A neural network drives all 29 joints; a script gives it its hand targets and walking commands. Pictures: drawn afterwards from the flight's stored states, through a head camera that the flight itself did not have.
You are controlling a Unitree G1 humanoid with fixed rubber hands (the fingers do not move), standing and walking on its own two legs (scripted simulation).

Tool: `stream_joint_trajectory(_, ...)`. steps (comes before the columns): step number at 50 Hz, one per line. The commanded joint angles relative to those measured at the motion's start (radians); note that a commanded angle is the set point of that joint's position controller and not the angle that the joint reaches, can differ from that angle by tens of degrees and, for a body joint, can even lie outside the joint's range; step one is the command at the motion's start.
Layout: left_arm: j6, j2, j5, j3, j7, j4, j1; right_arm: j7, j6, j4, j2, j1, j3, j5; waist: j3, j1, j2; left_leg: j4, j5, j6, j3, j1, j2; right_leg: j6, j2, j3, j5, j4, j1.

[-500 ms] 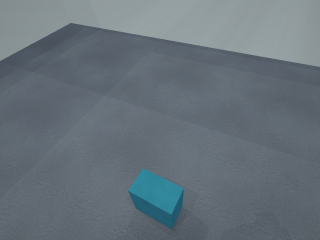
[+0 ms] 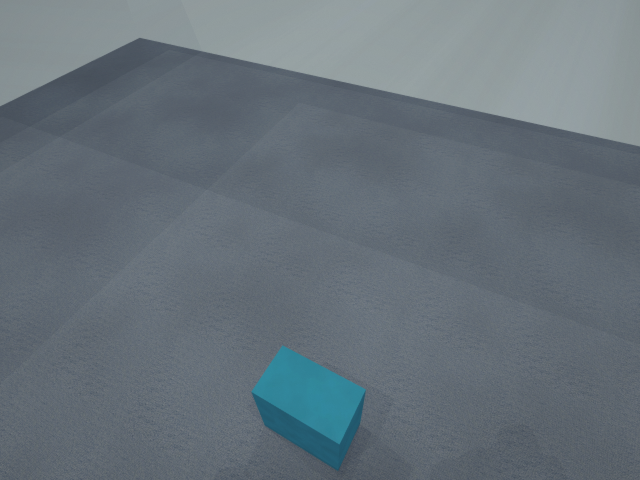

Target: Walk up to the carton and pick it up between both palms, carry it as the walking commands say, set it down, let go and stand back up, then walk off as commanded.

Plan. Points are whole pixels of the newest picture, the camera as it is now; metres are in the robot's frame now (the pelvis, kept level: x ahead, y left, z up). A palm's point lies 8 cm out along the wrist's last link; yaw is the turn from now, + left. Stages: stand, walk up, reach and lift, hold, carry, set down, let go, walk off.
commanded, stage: walk up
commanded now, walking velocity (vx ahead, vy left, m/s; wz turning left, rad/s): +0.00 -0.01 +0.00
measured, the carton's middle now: (310, 409) +0.43 +0.07 -0.64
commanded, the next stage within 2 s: none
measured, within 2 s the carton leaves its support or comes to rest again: neither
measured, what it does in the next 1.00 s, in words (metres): steps to the left, turning right: left foot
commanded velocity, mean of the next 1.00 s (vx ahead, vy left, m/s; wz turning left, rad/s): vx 0.03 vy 0.17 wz -0.28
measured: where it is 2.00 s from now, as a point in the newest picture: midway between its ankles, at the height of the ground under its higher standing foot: outside the picture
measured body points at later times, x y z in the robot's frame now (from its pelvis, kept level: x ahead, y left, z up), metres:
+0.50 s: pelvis +0.01 +0.02 -0.01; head +0.03 +0.01 +0.44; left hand +0.00 +0.24 -0.17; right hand +0.00 -0.20 -0.18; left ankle -0.12 +0.13 -0.69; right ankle -0.06 -0.09 -0.74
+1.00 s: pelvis +0.05 +0.17 -0.02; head +0.08 +0.16 +0.43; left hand +0.19 +0.43 -0.15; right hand +0.04 -0.05 -0.18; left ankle +0.13 +0.27 -0.74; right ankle +0.01 +0.11 -0.72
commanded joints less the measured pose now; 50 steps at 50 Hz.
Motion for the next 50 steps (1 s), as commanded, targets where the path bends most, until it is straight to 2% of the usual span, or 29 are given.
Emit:
stream_joint_trajectory(1,-0.012,0.086,0.001,0.015,0.001,-0.021,0.062,-0.007,-0.011,-0.007,-0.078,0.096,-0.005,-0.001,0.06,-0.006,0.043,-0.026,0.544,0.044,-0.069,-0.079,0.071,-0.006,-0.128,0.107,0.564,-0.038,0.005)
stream_joint_trajectory(7,-0.013,0.085,0.001,0.017,0.003,-0.025,0.063,-0.01,-0.013,-0.01,-0.078,0.117,-0.005,-0.002,0.047,-0.006,0.025,-0.004,0.58,0.038,-0.064,-0.085,0.07,-0.008,-0.13,0.092,0.62,-0.018,0.022)
stream_joint_trajectory(20,-0.012,0.092,0.004,0.019,0.006,-0.055,0.079,-0.012,-0.012,-0.035,-0.081,0.15,-0.007,0.001,0.033,-0.006,0.026,0.078,0.662,0.033,-0.035,-0.1,0.061,-0.015,-0.131,0.054,0.716,0.032,0.038)
stream_joint_trajectory(21,-0.018,0.149,0.025,0.032,0.008,-0.059,0.156,-0.015,-0.013,-0.076,-0.142,0.12,-0.035,-0.052,0.023,0.004,0.072,0.237,0.556,0.036,0.044,-0.163,0.036,-0.037,-0.162,0.135,0.783,0.115,0.078)
stream_joint_trajectory(22,-0.004,0.271,0.042,0.036,0.034,-0.037,0.406,-0.016,0.036,-0.174,-0.218,-0.038,-0.069,-0.04,0.055,0.097,0.074,0.586,-0.042,-0.017,0.068,-0.526,-0.073,-0.18,-0.458,0.543,1.352,0.062,0.241)
stream_joint_trajectory(23,0.006,0.344,0.039,0.055,0.056,-0.021,0.498,-0.002,0.068,-0.239,-0.197,-0.086,-0.059,-0.054,-0.004,0.129,-0.004,0.844,-0.279,-0.033,-0.067,-0.718,-0.062,-0.245,-0.605,0.726,1.456,0.041,0.307)
stream_joint_trajectory(24,0.011,0.323,0.03,0.053,0.066,-0.054,0.445,0.013,0.071,-0.275,-0.182,-0.074,-0.054,-0.06,-0.03,0.115,-0.022,0.935,-0.242,-0.042,-0.151,-0.744,-0.008,-0.244,-0.597,0.716,1.114,0.001,0.238)
stream_joint_trajectory(25,0.012,0.308,0.021,0.059,0.064,-0.106,0.311,0.024,0.071,-0.297,-0.185,-0.083,-0.057,-0.05,0.015,0.081,-0.115,0.956,-0.173,-0.035,-0.183,-0.753,0.03,-0.216,-0.55,0.662,0.854,-0.039,0.115)
stream_joint_trajectory(26,0.012,0.283,0.02,0.058,0.06,-0.142,0.225,0.034,0.072,-0.32,-0.206,-0.086,-0.072,-0.04,0.057,0.048,-0.183,0.933,-0.076,-0.026,-0.235,-0.705,0.072,-0.165,-0.491,0.595,0.593,-0.073,-0.013)
stream_joint_trajectory(27,0.01,0.26,0.024,0.056,0.052,-0.17,0.171,0.039,0.074,-0.332,-0.215,-0.089,-0.072,-0.039,0.08,0.028,-0.226,0.887,-0.049,-0.014,-0.241,-0.642,0.072,-0.124,-0.43,0.527,0.504,-0.086,-0.104)
stream_joint_trajectory(28,0.009,0.244,0.031,0.058,0.047,-0.179,0.171,0.047,0.078,-0.352,-0.202,-0.107,-0.065,-0.039,0.107,0.028,-0.225,0.82,-0.054,-0.013,-0.227,-0.613,0.062,-0.105,-0.403,0.495,0.475,-0.097,-0.148)
stream_joint_trajectory(30,0.005,0.241,0.048,0.067,0.041,-0.179,0.212,0.066,0.088,-0.394,-0.179,-0.15,-0.054,-0.042,0.123,0.048,-0.216,0.705,-0.058,-0.018,-0.193,-0.605,0.046,-0.104,-0.392,0.462,0.407,-0.115,-0.164)
stream_joint_trajectory(31,0.007,0.249,0.057,0.069,0.036,-0.179,0.228,0.077,0.081,-0.417,-0.168,-0.153,-0.05,-0.046,0.106,0.053,-0.222,0.619,-0.055,-0.019,-0.178,-0.578,0.04,-0.109,-0.378,0.461,0.231,-0.143,-0.17)
stream_joint_trajectory(32,0.01,0.264,0.06,0.073,0.026,-0.186,0.191,0.087,0.073,-0.426,-0.164,-0.166,-0.044,-0.041,0.106,0.045,-0.246,0.519,-0.047,-0.016,-0.152,-0.52,0.023,-0.102,-0.342,0.436,0.101,-0.159,-0.204)
stream_joint_trajectory(34,0.018,0.295,0.069,0.08,0.008,-0.207,0.113,0.092,0.063,-0.413,-0.172,-0.126,-0.042,-0.034,0.123,0.0,-0.261,0.342,-0.022,-0.009,-0.078,-0.347,-0.022,-0.072,-0.275,0.376,0.0,-0.145,-0.329)
stream_joint_trajectory(35,0.023,0.31,0.067,0.081,0.0,-0.223,0.084,0.09,0.06,-0.398,-0.182,-0.078,-0.042,-0.029,0.112,-0.032,-0.257,0.245,0.034,-0.006,-0.026,-0.232,-0.045,-0.058,-0.245,0.343,-0.054,-0.112,-0.398)
stream_joint_trajectory(36,0.024,0.314,0.066,0.078,-0.003,-0.244,0.059,0.084,0.058,-0.374,-0.203,-0.019,-0.048,-0.02,0.08,-0.072,-0.211,0.141,0.123,0.008,0.0,-0.099,-0.055,-0.039,-0.211,0.31,-0.107,-0.062,-0.47)
stream_joint_trajectory(37,0.023,0.277,0.073,0.069,-0.003,-0.261,0.065,0.076,0.052,-0.344,-0.251,0.048,-0.067,-0.018,0.029,-0.097,-0.093,0.106,0.127,0.033,-0.024,0.016,-0.045,-0.016,-0.165,0.279,-0.151,0.043,-0.518)
stream_joint_trajectory(38,0.023,0.217,0.07,0.054,-0.005,-0.268,0.116,0.067,0.043,-0.328,-0.305,0.095,-0.081,-0.027,-0.018,-0.101,0.107,-0.029,0.014,0.062,-0.161,0.031,0.082,0.016,-0.073,0.204,-0.261,0.236,-0.539)
stream_joint_trajectory(39,0.028,0.183,0.06,0.043,0.0,-0.308,0.086,0.06,0.035,-0.327,-0.383,0.132,-0.108,-0.034,-0.073,-0.124,0.377,-0.183,-0.159,0.158,-0.449,0.009,0.319,0.032,0.008,0.095,-0.367,0.517,-0.614)
stream_joint_trajectory(40,0.032,0.202,0.046,0.051,0.008,-0.305,0.083,0.058,0.034,-0.341,-0.368,0.105,-0.096,-0.029,-0.089,-0.109,0.37,-0.198,-0.155,0.213,-0.482,-0.073,0.326,0.025,-0.026,0.143,-0.353,0.714,-0.571)
stream_joint_trajectory(41,0.032,0.204,0.044,0.055,-0.003,-0.299,0.07,0.053,0.032,-0.341,-0.341,0.048,-0.088,-0.032,-0.065,-0.081,0.296,-0.162,-0.117,0.227,-0.42,-0.14,0.309,0.014,-0.043,0.174,-0.32,0.802,-0.572)
stream_joint_trajectory(42,0.03,0.207,0.043,0.063,-0.015,-0.281,0.09,0.043,0.036,-0.342,-0.312,-0.026,-0.081,-0.035,-0.047,-0.044,0.242,-0.119,-0.059,0.224,-0.337,-0.199,0.292,0.008,-0.061,0.182,-0.295,0.844,-0.543)
stream_joint_trajectory(43,0.03,0.201,0.042,0.064,-0.023,-0.264,0.136,0.032,0.039,-0.353,-0.285,-0.096,-0.072,-0.038,-0.043,-0.009,0.225,-0.075,0.015,0.213,-0.244,-0.261,0.26,0.003,-0.067,0.161,-0.262,0.843,-0.48)
stream_joint_trajectory(45,0.044,0.175,0.037,0.058,-0.025,-0.25,0.159,0.027,0.039,-0.344,-0.252,-0.139,-0.064,-0.036,-0.024,0.027,0.222,-0.056,0.133,0.195,-0.149,-0.373,0.208,0.015,-0.056,0.113,-0.246,0.731,-0.345)
stream_joint_trajectory(48,0.047,0.151,0.026,0.033,-0.023,-0.268,0.111,0.027,0.039,-0.307,-0.254,-0.116,-0.069,-0.035,-0.013,0.042,0.227,-0.009,0.17,0.184,-0.153,-0.393,0.191,0.007,-0.06,0.102,-0.222,0.445,-0.218)
stream_joint_trajectory(50,0.042,0.152,0.021,0.028,-0.013,-0.242,0.167,0.028,0.044,-0.304,-0.26,-0.145,-0.074,-0.029,-0.038,0.083,0.181,0.078,0.206,0.172,-0.13,-0.428,0.169,-0.008,-0.055,0.082,-0.085,0.222,-0.08)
